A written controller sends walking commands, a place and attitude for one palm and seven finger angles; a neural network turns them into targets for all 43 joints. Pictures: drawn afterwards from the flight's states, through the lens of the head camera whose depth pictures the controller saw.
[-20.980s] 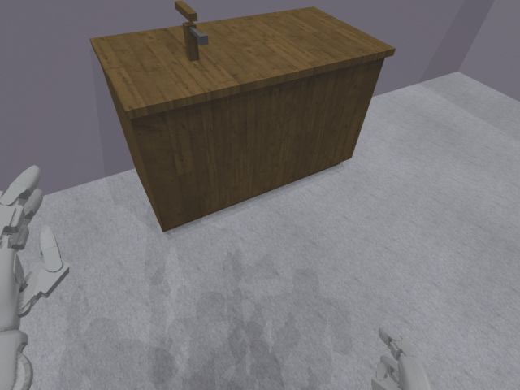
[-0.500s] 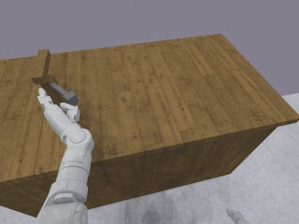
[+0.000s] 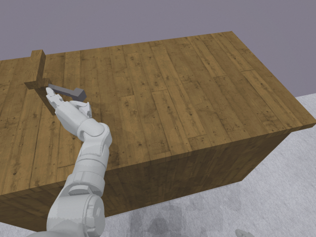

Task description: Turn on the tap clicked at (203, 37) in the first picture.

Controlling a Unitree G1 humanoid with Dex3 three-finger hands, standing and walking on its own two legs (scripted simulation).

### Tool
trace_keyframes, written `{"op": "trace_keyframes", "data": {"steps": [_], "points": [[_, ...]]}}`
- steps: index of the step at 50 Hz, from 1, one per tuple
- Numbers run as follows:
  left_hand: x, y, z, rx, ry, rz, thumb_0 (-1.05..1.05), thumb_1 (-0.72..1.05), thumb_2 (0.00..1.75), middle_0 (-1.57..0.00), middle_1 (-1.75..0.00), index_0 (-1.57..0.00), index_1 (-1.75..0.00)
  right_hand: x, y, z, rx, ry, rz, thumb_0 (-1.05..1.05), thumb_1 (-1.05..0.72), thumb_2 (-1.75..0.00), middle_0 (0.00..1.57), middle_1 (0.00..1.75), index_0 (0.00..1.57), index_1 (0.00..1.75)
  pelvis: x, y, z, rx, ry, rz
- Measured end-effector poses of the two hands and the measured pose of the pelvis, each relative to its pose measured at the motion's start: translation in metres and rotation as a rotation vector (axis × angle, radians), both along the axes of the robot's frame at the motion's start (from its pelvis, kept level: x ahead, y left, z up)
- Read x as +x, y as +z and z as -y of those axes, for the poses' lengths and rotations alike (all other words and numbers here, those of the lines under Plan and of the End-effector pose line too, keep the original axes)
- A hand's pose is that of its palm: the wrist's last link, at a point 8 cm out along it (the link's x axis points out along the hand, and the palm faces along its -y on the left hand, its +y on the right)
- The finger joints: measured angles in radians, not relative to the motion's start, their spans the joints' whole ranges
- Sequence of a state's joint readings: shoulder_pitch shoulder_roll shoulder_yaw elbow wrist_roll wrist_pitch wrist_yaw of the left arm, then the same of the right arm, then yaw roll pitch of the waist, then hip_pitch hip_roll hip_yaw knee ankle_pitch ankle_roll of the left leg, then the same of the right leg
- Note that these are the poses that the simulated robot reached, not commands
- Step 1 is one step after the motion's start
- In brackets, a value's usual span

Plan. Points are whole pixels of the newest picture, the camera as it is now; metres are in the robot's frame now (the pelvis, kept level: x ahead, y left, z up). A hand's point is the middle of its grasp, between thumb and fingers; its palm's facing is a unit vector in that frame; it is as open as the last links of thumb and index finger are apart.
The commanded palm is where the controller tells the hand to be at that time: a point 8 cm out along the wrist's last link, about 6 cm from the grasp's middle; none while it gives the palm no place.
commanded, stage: push the lever round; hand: left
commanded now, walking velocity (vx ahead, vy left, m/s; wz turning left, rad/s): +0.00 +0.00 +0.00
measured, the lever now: (78, 95) +0.46 +0.23 +0.09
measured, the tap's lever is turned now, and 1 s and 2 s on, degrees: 56 75 76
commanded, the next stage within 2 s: lift the hand up off the lever in 0.66 s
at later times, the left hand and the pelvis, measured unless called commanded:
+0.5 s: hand (93, 102) +0.45 +0.19 +0.08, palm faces +0.81 -0.57 -0.11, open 7.6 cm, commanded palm +0.40 +0.21 +0.08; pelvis -0.01 -0.01 -0.01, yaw +0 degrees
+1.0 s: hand (93, 96) +0.47 +0.19 +0.09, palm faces +0.82 -0.57 -0.11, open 7.8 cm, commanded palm +0.41 +0.20 +0.09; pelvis -0.01 -0.01 -0.01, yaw -1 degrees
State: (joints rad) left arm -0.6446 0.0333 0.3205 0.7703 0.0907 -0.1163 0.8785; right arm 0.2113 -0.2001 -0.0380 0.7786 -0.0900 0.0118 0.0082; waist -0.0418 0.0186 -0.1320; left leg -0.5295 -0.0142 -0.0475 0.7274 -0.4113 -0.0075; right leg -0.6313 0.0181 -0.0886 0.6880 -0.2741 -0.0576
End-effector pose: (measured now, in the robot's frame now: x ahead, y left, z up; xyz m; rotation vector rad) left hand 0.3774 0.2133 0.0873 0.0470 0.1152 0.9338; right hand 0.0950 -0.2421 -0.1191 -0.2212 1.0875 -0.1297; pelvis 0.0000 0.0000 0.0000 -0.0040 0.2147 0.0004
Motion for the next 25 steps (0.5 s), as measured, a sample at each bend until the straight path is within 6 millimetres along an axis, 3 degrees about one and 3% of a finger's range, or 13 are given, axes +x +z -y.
{"op": "trace_keyframes", "data": {"steps": [15, 25], "points": [[0.0, 0.001, 0.005, 0.014, 0.028, -0.011, 0.01, 0.93, 0.91, -0.15, -0.15, -0.16, -0.15, -0.01, -0.001, 0.009, -0.006, -0.004, -0.002, 0.01, -0.91, -0.89, 0.2, 0.3, 0.2, 0.3, -0.007, -0.003, 0.005, 0.002, 0.002, -0.003], [0.013, 0.001, 0.011, 0.021, 0.024, -0.01, 0.02, 0.94, 0.92, -0.15, -0.15, -0.15, -0.15, -0.025, -0.006, 0.013, -0.013, -0.013, -0.025, 0.01, -0.91, -0.89, 0.2, 0.3, 0.2, 0.3, -0.012, -0.006, 0.008, 0.004, 0.004, -0.024]]}}
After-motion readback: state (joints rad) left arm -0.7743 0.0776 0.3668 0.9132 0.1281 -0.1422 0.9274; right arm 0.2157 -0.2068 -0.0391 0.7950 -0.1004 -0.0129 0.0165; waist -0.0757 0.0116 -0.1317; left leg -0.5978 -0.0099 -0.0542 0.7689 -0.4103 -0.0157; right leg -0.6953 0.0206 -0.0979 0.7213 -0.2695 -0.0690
